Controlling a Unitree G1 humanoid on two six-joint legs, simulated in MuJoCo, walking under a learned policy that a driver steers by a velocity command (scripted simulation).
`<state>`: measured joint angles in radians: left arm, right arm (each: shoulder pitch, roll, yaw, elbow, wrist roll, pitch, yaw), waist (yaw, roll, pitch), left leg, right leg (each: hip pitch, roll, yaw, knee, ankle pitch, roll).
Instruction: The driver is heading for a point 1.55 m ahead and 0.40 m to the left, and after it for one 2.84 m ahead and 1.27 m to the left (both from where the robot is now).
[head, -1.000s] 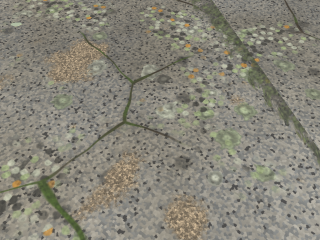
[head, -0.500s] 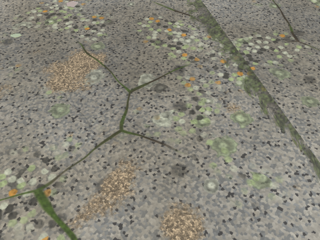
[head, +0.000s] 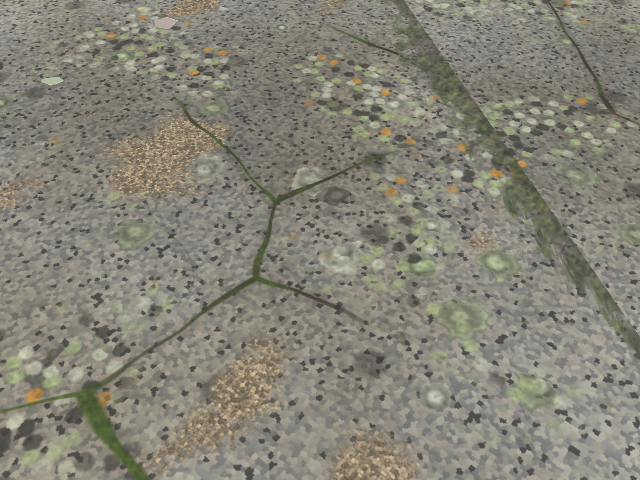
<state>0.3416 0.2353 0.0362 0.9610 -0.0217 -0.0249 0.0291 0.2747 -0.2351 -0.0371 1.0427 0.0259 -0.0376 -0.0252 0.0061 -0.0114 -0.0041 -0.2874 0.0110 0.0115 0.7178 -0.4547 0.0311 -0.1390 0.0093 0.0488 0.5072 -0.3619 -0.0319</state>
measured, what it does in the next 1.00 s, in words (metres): walks ahead: right foot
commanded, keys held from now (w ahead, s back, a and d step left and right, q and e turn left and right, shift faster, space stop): w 0.88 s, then no key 0.12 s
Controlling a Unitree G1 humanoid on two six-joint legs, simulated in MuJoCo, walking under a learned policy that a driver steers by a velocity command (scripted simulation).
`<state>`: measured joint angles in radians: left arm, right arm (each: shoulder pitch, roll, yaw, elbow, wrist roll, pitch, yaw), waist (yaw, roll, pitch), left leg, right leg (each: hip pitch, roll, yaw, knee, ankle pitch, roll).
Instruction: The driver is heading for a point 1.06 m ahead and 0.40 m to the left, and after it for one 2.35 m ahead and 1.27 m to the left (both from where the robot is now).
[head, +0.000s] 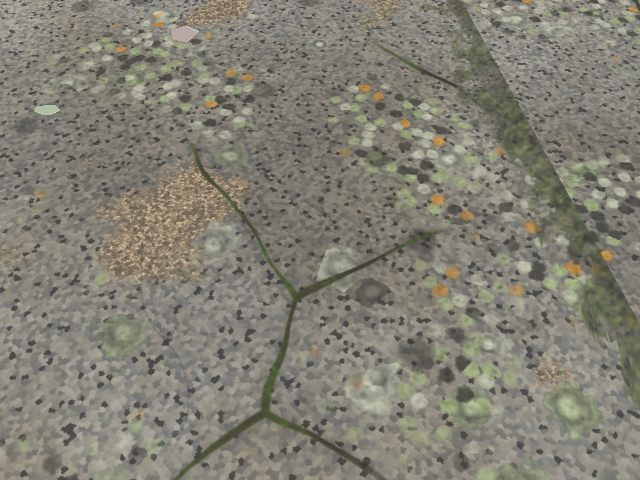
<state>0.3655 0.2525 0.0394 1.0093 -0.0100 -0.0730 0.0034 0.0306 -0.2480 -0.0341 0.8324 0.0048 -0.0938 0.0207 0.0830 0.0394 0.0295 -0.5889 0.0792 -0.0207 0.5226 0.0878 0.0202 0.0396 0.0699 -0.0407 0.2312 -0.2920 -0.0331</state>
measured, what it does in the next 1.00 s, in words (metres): walks ahead: left foot, then right foot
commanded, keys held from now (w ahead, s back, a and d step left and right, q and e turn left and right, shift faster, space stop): no key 0.34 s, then w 0.62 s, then w+q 0.04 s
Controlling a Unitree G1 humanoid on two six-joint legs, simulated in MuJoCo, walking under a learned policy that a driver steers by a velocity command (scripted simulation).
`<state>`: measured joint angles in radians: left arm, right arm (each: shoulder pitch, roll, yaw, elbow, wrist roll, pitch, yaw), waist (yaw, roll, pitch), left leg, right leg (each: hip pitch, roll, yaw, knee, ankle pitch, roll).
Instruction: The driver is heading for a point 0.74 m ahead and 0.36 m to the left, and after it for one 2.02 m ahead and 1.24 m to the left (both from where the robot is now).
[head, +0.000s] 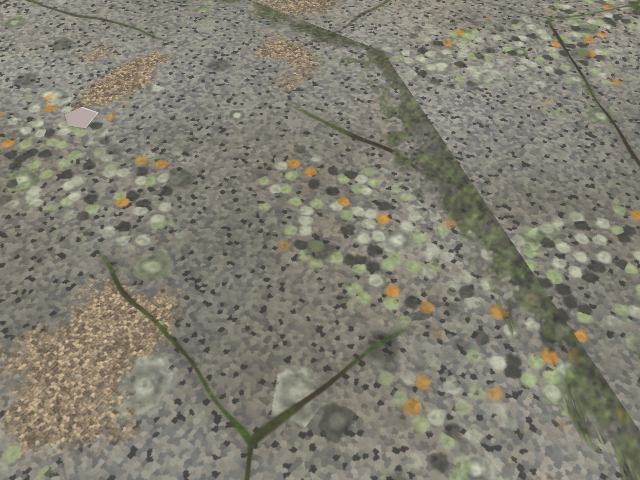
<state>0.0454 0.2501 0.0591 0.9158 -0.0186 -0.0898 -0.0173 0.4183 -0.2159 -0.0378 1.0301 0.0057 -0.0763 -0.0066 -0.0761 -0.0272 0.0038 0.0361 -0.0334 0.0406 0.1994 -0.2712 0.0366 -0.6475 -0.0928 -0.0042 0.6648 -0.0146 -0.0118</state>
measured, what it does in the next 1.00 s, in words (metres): walks ahead, turning left: right foot, then left foot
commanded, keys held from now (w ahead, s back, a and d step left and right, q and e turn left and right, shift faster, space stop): w+q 1.00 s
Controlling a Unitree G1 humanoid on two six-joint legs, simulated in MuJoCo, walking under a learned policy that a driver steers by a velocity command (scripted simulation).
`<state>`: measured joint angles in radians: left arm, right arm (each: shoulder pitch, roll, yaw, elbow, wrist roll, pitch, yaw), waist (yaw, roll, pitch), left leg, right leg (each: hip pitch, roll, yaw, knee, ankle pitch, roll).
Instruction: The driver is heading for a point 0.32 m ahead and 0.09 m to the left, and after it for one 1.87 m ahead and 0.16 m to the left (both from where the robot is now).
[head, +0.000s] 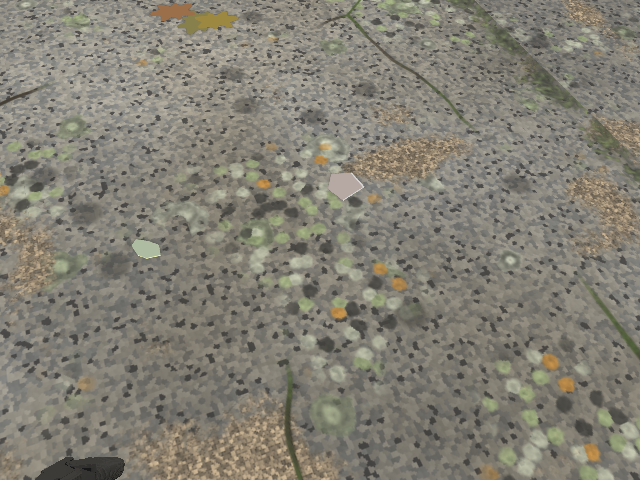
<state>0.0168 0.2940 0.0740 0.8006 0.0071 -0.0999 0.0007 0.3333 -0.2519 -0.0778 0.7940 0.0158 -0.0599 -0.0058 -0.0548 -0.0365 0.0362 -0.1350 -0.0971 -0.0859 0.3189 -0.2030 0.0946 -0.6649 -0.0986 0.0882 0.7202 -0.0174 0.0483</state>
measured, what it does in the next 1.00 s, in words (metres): walks ahead, turning left: right foot, then left foot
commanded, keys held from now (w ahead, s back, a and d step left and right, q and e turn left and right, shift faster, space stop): w+q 0.46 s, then w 0.54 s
